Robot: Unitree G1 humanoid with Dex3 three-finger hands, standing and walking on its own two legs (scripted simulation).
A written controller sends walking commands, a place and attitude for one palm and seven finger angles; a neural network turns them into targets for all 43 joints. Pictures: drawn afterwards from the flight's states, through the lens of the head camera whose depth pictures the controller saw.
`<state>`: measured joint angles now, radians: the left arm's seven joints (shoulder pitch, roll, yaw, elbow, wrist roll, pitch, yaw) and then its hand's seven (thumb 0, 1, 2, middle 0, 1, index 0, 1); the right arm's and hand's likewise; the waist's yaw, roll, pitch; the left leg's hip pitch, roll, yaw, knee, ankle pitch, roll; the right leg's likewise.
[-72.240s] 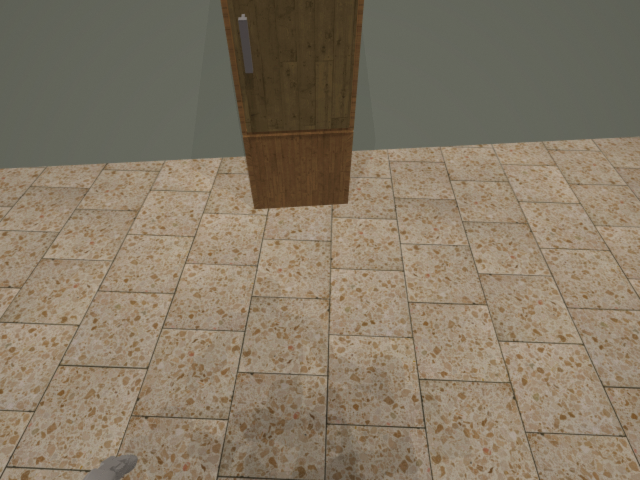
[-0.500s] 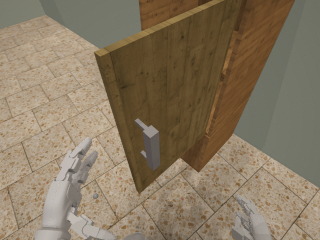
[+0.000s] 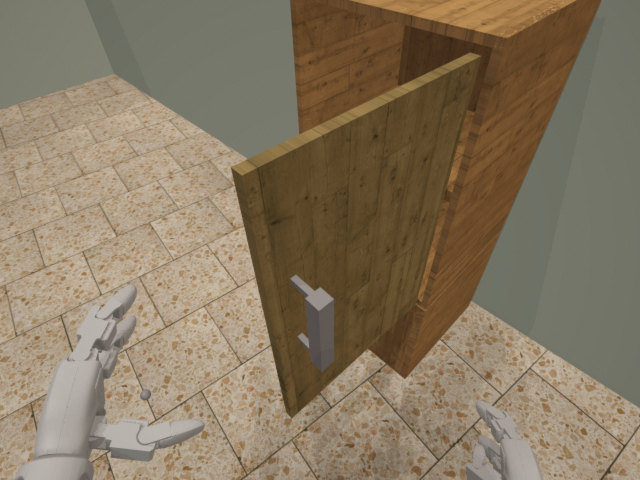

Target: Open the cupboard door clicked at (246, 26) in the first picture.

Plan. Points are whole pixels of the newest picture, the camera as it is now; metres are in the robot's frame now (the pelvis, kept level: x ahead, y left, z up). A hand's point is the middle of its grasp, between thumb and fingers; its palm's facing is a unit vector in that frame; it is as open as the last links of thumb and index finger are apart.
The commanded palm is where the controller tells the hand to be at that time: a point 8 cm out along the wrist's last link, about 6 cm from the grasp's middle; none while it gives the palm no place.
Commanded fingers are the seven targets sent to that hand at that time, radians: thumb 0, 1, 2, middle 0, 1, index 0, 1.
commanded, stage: draw the hand back to the body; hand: left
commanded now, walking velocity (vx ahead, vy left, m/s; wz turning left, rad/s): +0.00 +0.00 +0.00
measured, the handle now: (310, 323) +0.33 +0.05 +0.01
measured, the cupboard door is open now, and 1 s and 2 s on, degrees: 88 88 88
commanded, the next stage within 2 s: step back with the hand held close in 0.82 s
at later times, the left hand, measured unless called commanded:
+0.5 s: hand (40, 322) +0.20 +0.27 +0.19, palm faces +0.46 -0.79 -0.41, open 8.5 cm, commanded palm +0.15 +0.30 +0.20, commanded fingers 0.00 0.90 0.90 -0.20 -0.30 -0.20 -0.30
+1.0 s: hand (57, 326) +0.20 +0.25 +0.19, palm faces +0.45 -0.80 -0.41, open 7.4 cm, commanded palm +0.14 +0.29 +0.20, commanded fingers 0.00 0.90 0.90 -0.20 -0.30 -0.20 -0.30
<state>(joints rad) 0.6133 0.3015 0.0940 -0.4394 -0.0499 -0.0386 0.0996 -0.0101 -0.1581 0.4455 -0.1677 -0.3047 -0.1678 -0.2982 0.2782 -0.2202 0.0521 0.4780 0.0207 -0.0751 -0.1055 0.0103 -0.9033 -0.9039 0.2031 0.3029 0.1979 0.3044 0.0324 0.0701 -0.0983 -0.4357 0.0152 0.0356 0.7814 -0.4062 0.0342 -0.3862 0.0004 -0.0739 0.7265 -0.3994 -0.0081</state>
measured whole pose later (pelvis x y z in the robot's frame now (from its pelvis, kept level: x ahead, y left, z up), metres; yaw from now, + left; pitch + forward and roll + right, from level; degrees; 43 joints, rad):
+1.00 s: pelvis +0.00 -0.01 +0.03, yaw -1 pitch -4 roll -1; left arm 0.43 0.34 0.35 -0.37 -0.06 -0.10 0.11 0.01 0.89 0.90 -0.21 -0.31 -0.21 -0.30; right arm 0.19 -0.23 0.03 0.64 0.00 -0.10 -0.07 0.01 -0.90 -0.90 0.20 0.30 0.20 0.30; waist 0.06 0.07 0.03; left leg -0.12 0.02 0.05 0.43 -0.25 0.02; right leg -0.07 0.02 -0.06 0.37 -0.23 -0.02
